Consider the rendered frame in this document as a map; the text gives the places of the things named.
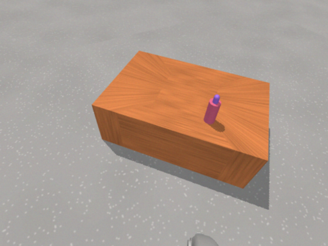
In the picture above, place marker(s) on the bottle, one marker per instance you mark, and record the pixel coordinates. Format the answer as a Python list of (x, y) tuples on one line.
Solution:
[(212, 109)]

